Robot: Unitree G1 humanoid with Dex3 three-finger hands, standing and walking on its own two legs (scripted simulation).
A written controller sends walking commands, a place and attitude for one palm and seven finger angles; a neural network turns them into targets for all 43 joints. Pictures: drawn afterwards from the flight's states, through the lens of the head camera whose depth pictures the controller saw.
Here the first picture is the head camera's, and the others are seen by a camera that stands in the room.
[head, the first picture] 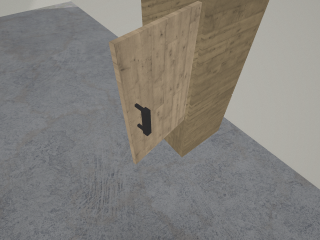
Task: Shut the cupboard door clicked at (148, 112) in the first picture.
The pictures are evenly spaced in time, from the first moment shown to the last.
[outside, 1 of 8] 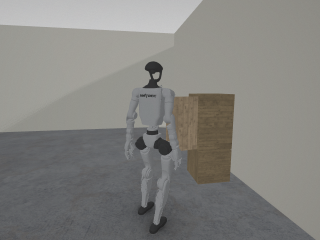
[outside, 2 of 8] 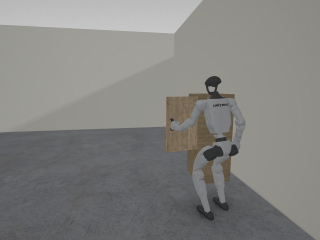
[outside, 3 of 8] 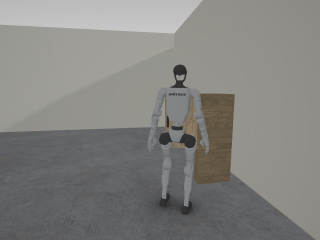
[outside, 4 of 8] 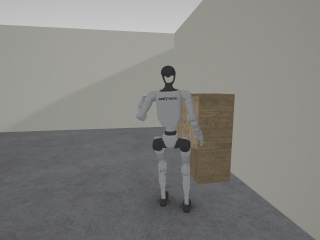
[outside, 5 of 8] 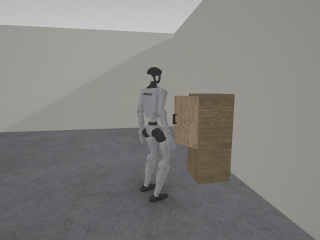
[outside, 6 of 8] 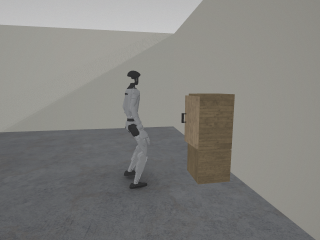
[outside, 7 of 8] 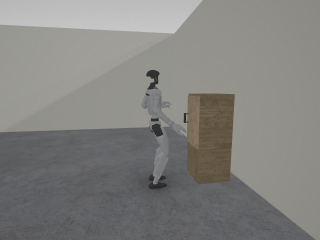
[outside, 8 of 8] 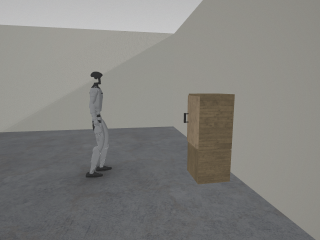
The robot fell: no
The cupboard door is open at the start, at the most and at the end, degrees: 100 100 0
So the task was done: yes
